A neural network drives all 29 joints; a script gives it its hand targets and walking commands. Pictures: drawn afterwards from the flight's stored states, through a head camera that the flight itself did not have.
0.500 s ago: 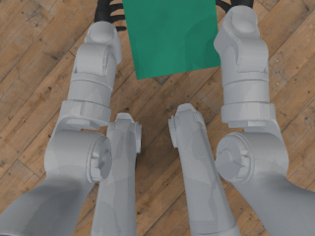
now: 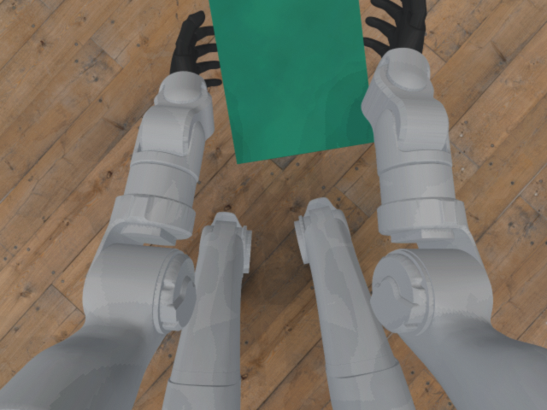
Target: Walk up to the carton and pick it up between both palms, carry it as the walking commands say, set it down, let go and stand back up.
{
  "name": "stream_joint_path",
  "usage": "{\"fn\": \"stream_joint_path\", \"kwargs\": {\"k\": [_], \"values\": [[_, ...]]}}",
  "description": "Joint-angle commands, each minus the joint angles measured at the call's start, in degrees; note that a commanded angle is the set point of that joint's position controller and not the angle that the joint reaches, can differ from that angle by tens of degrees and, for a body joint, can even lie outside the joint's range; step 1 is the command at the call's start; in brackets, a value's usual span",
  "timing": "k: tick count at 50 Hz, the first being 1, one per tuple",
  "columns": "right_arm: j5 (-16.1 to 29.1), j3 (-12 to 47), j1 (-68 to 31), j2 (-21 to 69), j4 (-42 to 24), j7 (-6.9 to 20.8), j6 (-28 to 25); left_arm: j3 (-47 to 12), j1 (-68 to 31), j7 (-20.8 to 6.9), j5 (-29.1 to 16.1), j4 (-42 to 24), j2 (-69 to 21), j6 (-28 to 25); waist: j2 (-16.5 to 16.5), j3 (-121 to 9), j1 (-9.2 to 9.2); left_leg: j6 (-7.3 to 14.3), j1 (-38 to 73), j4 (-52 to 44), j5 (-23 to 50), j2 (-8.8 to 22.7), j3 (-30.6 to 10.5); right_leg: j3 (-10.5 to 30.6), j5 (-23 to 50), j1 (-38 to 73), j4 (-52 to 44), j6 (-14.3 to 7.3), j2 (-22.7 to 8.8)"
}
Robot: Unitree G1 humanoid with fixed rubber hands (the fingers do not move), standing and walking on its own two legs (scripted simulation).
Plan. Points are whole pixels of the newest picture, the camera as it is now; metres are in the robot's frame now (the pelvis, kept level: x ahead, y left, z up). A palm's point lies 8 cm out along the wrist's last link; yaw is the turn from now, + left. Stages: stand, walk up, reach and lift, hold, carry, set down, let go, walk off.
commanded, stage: reach and lift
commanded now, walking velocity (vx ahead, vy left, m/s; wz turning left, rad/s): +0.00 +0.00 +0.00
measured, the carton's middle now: (296, 57) +0.55 -0.06 -0.15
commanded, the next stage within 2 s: none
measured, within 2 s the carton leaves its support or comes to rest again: neither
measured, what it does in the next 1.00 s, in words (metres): rises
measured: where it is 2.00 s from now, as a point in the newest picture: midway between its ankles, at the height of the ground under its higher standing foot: (278, 275)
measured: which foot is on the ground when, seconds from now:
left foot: down 0.00-1.00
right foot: down 0.00-1.00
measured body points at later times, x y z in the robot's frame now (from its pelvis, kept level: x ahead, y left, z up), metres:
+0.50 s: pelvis +0.00 +0.00 +0.06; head +0.26 -0.02 +0.42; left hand +0.50 +0.09 -0.02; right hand +0.49 -0.16 +0.02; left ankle +0.15 +0.13 -0.53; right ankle +0.18 -0.13 -0.53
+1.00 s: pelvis +0.01 +0.00 +0.12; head +0.22 -0.01 +0.51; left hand +0.47 +0.10 +0.06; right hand +0.47 -0.15 +0.10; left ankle +0.15 +0.13 -0.53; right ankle +0.18 -0.13 -0.53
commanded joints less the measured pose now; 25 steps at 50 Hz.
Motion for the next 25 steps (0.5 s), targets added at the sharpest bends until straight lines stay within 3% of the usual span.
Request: {"fn": "stream_joint_path", "kwargs": {"k": [1, 2, 3, 4, 5, 6, 7, 8, 9, 10, 11, 12, 13, 14, 16, 17, 18, 19, 20, 21, 23, 24, 25], "values": [[12.0, 40.9, -36.0, 67.9, 6.5, 26.9, 3.3, -29.9, -64.9, -20.9, -11.9, -23.8, -63.7, -10.1, 1.7, -132.8, 1.44, 3.3, 24.2, -14.3, 2.1, -1.7, 4.6, -8.1, 3.8, 43.2, -11.6, -2.4, 1.5], [13.0, 42.2, -35.4, 68.5, 3.3, 26.6, 3.3, -31.0, -62.4, -20.4, -12.0, -27.3, -62.7, -10.3, 0.3, -138.6, 2.36, 3.3, 28.6, -14.8, 5.6, -1.7, 4.2, -8.3, 7.4, 47.3, -11.0, -2.1, 1.6], [12.5, 42.9, -35.4, 67.3, 5.6, 26.6, 3.7, -30.4, -63.0, -20.2, -12.5, -25.0, -62.8, -10.0, 0.8, -133.4, 2.13, 3.2, 26.7, -15.7, 3.7, -1.5, 4.3, -8.0, 5.2, 45.0, -12.0, -2.2, 1.4], [12.7, 42.7, -33.7, 69.0, 3.9, 26.5, 4.0, -28.7, -61.7, -20.1, -11.3, -26.9, -61.2, -10.2, 0.0, -135.1, 3.75, 3.6, 28.0, -15.8, 5.4, -1.5, 4.4, -6.6, 6.8, 48.7, -12.9, -2.1, 1.4], [13.2, 43.4, -33.5, 69.3, 5.6, 26.3, 3.7, -30.1, -62.8, -20.0, -12.0, -26.4, -62.0, -10.5, 0.3, -133.3, 4.04, 3.4, 27.5, -16.7, 5.6, -1.6, 4.0, -6.3, 6.8, 48.3, -12.9, -1.8, 1.2], [13.1, 42.7, -35.1, 68.0, 6.3, 26.6, 3.6, -29.9, -61.9, -20.0, -12.7, -25.8, -62.2, -10.3, -1.1, -131.4, 2.21, 3.4, 29.3, -18.1, 4.4, -1.0, 3.2, -7.6, 5.0, 46.6, -13.9, -1.9, 1.3], [12.4, 42.4, -30.1, 68.9, 7.8, 26.6, 3.7, -31.6, -62.1, -20.2, -12.1, -27.2, -62.6, -10.4, 1.5, -131.2, 1.69, 3.2, 28.4, -17.8, 4.9, -1.0, 3.2, -7.2, 7.2, 47.0, -13.7, -2.2, 1.2], [11.4, 40.5, -29.4, 68.7, 8.2, 26.3, 3.2, -31.9, -61.2, -20.3, -12.0, -26.5, -63.8, -10.2, 1.8, -132.5, 0.70, 2.7, 30.3, -18.1, 6.6, -1.2, 2.9, -7.2, 7.8, 47.0, -14.2, -2.5, 0.9], [11.3, 40.3, -29.9, 68.2, 7.6, 26.2, 2.8, -31.2, -57.9, -20.7, -11.8, -20.7, -65.4, -9.8, 1.3, -129.0, 1.11, 2.8, 27.9, -19.0, 3.7, -1.3, 3.1, -6.9, 5.1, 46.5, -15.6, -2.8, 1.4], [10.8, 39.8, -30.1, 69.2, 9.6, 26.5, 2.9, -30.3, -62.4, -20.6, -11.7, -23.3, -65.5, -10.6, 2.1, -126.6, 0.75, 2.8, 27.6, -19.9, 0.2, -1.0, 2.7, -7.1, 2.0, 44.8, -15.9, -2.9, 1.4], [12.5, 43.0, -34.7, 69.9, 6.3, 26.5, 2.7, -29.3, -60.7, -20.5, -11.5, -22.4, -63.4, -11.0, -0.8, -126.5, 3.72, 4.1, 30.0, -21.0, 0.5, -0.8, 1.9, -7.2, 1.6, 46.4, -16.5, -1.9, 0.9], [12.9, 43.3, -35.3, 69.2, 5.4, 26.5, 2.5, -29.7, -58.6, -20.7, -11.0, -20.7, -64.4, -10.6, 0.2, -127.8, 4.02, 3.5, 27.9, -20.2, 1.2, -1.1, 3.2, -6.5, 1.8, 48.6, -17.2, -2.1, 1.3], [12.5, 43.7, -34.0, 70.3, 6.6, 26.7, 3.0, -30.3, -63.4, -20.6, -11.8, -26.3, -62.1, -11.2, -0.9, -129.2, 3.37, 3.3, 28.7, -19.7, 2.2, -1.2, 3.5, -6.4, 2.4, 50.3, -17.3, -1.9, 1.2], [11.6, 42.3, -33.5, 69.9, 6.4, 26.5, 3.2, -30.2, -62.6, -20.6, -11.7, -26.1, -62.6, -10.8, -0.8, -130.2, 1.76, 3.5, 31.2, -21.0, 2.4, -1.0, 2.6, -6.9, 2.9, 51.1, -17.8, -2.0, 1.0], [11.5, 41.8, -30.2, 68.7, 9.2, 26.8, 2.9, -31.0, -62.3, -20.5, -12.4, -24.5, -63.4, -10.9, 0.9, -128.0, 1.93, 2.7, 34.2, -22.2, 2.5, -0.4, 2.1, -7.3, 3.3, 48.3, -18.7, -2.5, 1.0], [12.4, 42.8, -29.6, 70.0, 8.9, 26.9, 2.8, -31.7, -62.8, -20.7, -13.2, -26.9, -63.5, -11.3, 1.8, -128.5, 2.38, 2.9, 35.1, -23.0, 3.7, -0.3, 1.7, -6.5, 4.5, 50.0, -18.7, -2.7, 0.6], [11.2, 40.6, -27.2, 68.7, 7.3, 26.7, 2.6, -32.4, -57.8, -20.9, -12.8, -23.1, -65.9, -10.5, 1.9, -129.1, -0.29, 2.9, 37.3, -24.3, 5.0, -0.4, 0.9, -7.5, 6.7, 50.7, -19.1, -2.9, 1.1], [12.5, 42.0, -29.8, 69.3, 7.4, 26.7, 2.4, -30.1, -58.7, -21.1, -12.0, -22.7, -64.4, -11.2, 2.4, -126.3, 2.46, 3.0, 34.6, -23.9, 5.0, -0.7, 1.8, -5.9, 5.5, 51.2, -20.5, -2.3, 0.2], [12.1, 41.3, -31.1, 68.0, 7.1, 26.7, 2.1, -31.7, -59.1, -21.1, -12.5, -22.1, -66.3, -11.0, 2.6, -125.2, -0.02, 3.1, 36.0, -24.8, 3.7, -0.4, 1.6, -7.5, 5.1, 50.1, -20.6, -2.5, 0.5], [12.3, 42.4, -29.4, 70.2, 6.0, 26.8, 2.3, -32.2, -59.6, -20.8, -13.1, -25.9, -66.8, -11.4, 1.4, -131.0, 0.75, 2.9, 37.0, -24.2, 6.2, -0.8, 1.2, -6.5, 6.4, 53.0, -20.7, -2.6, 0.3], [10.7, 41.9, -26.5, 70.6, 5.8, 26.4, 2.4, -32.1, -55.7, -21.4, -12.1, -23.5, -67.2, -11.0, 1.0, -130.2, -0.64, 3.1, 35.7, -25.0, 7.1, -1.3, 1.9, -6.2, 8.2, 56.4, -22.8, -2.3, 0.5], [10.8, 41.2, -26.2, 72.6, 9.2, 26.6, 2.9, -30.1, -56.5, -21.6, -11.7, -23.4, -64.6, -11.6, -0.1, -123.4, 0.71, 3.6, 34.5, -26.0, 3.8, -0.7, 2.0, -5.9, 4.4, 54.2, -23.6, -1.8, 0.3], [10.7, 41.9, -26.9, 72.4, 8.9, 26.7, 2.5, -30.3, -56.6, -21.9, -11.7, -22.0, -65.8, -11.7, -0.4, -122.9, 0.95, 3.5, 32.7, -26.3, 1.9, -0.6, 2.0, -4.4, 2.2, 56.1, -25.1, -2.3, 0.2]]}}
